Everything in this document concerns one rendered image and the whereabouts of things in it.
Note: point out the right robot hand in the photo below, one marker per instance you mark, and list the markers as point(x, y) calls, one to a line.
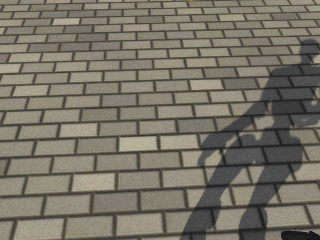
point(299, 235)

